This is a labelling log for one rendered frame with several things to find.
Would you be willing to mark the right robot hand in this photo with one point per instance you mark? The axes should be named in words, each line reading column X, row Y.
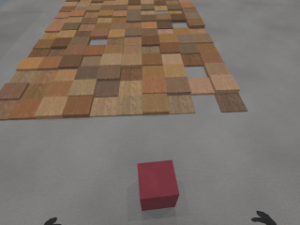
column 263, row 218

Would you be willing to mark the carton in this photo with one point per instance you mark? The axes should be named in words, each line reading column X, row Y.
column 157, row 185

